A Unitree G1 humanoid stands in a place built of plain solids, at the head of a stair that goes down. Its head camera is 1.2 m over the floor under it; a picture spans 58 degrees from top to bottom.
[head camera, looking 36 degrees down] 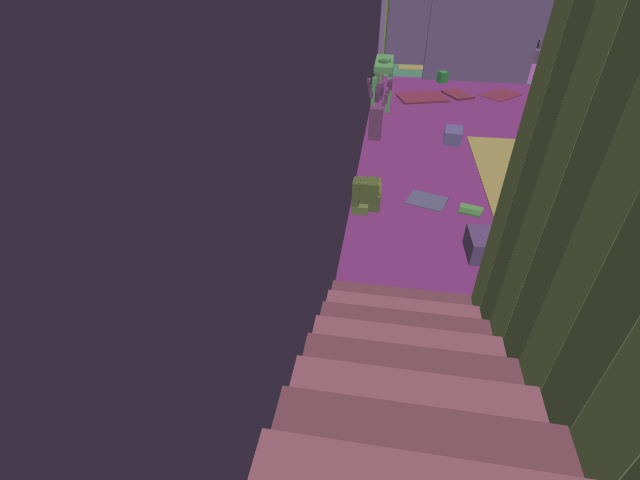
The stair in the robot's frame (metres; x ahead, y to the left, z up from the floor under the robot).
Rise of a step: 0.15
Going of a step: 0.30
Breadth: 1.20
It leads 9 degrees to the right of straight ahead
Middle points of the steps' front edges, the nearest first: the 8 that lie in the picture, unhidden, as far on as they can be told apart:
0.79 -0.38 -0.30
1.09 -0.42 -0.46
1.38 -0.47 -0.61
1.67 -0.52 -0.76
1.96 -0.57 -0.91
2.25 -0.61 -1.07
2.55 -0.66 -1.22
2.84 -0.71 -1.37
